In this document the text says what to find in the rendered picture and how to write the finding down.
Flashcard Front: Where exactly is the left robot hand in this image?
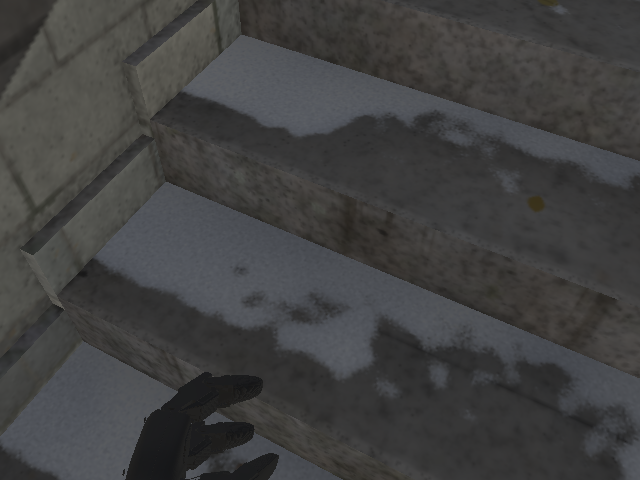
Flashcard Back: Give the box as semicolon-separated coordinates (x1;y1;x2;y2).
122;372;279;480

